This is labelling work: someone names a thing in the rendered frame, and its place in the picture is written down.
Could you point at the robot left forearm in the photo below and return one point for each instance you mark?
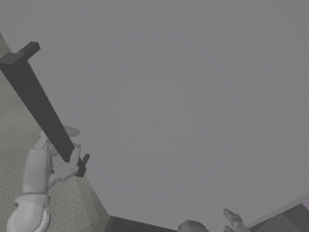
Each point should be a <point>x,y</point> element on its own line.
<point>32,214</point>

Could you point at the right robot hand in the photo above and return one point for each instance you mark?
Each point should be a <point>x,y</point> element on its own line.
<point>236,222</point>

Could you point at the left robot hand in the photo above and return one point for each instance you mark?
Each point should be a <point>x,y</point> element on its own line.
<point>36,175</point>

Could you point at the robot right thigh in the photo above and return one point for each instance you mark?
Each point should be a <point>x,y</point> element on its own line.
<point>192,226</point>

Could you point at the fridge door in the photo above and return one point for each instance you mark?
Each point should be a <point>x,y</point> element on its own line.
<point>186,107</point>

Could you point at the handle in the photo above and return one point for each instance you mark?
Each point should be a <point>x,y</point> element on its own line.
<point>16,68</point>

